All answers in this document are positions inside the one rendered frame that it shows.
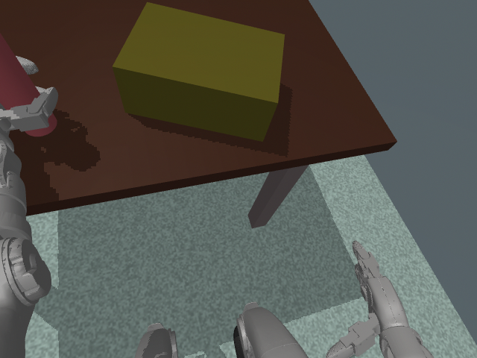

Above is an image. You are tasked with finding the right robot arm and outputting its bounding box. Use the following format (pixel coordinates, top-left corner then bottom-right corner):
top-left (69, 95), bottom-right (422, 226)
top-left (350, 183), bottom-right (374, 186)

top-left (379, 326), bottom-right (434, 358)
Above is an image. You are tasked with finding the table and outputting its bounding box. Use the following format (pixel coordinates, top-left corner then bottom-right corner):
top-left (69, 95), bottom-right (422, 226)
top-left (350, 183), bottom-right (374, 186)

top-left (0, 0), bottom-right (397, 228)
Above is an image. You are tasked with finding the left robot arm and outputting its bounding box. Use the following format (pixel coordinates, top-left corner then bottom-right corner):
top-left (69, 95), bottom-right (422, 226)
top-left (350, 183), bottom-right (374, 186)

top-left (0, 129), bottom-right (51, 358)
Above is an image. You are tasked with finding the right robot hand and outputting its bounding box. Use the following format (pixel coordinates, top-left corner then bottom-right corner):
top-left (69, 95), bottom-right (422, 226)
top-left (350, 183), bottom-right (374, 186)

top-left (326, 241), bottom-right (409, 358)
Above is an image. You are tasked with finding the left robot hand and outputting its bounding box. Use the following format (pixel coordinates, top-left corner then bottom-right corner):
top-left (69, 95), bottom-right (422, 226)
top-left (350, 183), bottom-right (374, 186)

top-left (0, 56), bottom-right (58, 136)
